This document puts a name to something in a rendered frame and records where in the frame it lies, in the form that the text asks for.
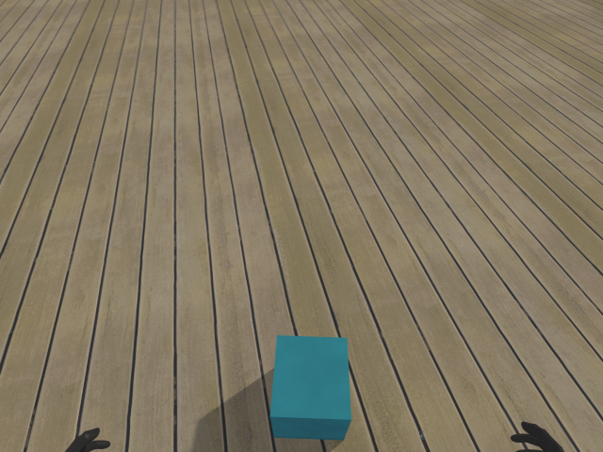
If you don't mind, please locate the right robot hand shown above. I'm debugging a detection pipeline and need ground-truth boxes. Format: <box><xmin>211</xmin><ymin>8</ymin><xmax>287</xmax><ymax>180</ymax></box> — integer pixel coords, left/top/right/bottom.
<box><xmin>511</xmin><ymin>422</ymin><xmax>564</xmax><ymax>452</ymax></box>

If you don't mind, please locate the carton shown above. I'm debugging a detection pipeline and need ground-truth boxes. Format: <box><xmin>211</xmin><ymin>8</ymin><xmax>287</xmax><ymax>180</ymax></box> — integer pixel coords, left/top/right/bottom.
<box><xmin>270</xmin><ymin>335</ymin><xmax>351</xmax><ymax>441</ymax></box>

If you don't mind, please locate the left robot hand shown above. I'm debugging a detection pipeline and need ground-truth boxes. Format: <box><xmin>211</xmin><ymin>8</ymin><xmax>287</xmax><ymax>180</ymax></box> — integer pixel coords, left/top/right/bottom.
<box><xmin>65</xmin><ymin>428</ymin><xmax>110</xmax><ymax>452</ymax></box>

